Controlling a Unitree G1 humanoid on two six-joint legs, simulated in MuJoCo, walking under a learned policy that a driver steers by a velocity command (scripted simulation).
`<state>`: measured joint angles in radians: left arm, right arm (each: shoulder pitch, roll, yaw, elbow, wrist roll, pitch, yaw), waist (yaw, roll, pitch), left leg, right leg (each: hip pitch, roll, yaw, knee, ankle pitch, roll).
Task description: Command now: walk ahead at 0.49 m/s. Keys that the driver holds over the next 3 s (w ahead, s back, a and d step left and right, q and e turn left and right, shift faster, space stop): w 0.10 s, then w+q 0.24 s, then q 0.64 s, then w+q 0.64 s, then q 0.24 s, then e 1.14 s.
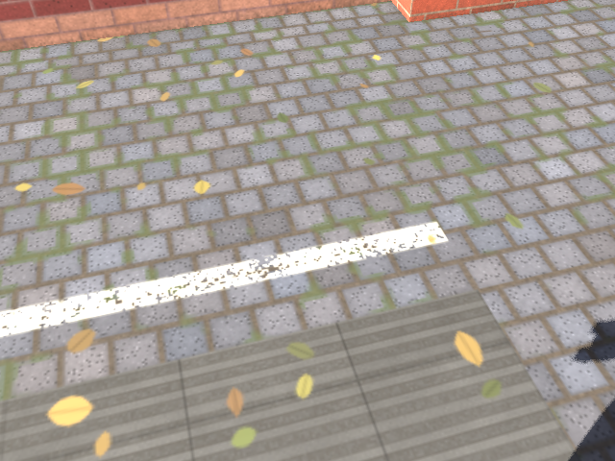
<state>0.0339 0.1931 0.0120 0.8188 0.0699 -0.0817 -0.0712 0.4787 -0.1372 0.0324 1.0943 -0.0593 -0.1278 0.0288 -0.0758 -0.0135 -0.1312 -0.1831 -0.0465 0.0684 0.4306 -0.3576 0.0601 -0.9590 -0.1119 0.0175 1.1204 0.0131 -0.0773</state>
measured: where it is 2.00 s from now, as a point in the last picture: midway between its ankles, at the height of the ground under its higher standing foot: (182, 442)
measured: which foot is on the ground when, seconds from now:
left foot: down 0.00-0.18, up 0.20-0.64, down 0.66-1.00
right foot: up 0.00-0.14, down 0.16-0.66, up 0.68-1.00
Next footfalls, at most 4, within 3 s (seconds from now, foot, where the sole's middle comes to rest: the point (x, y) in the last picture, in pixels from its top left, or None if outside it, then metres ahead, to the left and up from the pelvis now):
0.16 right None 0.28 -0.15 -0.77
0.66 left None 0.49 0.09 -0.77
1.14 right None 0.53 -0.11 -0.77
1.62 left None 0.49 0.25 -0.77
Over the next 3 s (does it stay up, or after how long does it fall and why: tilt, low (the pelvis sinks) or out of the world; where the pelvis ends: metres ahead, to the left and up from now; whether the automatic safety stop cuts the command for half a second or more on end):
stays up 0.62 0.27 0.01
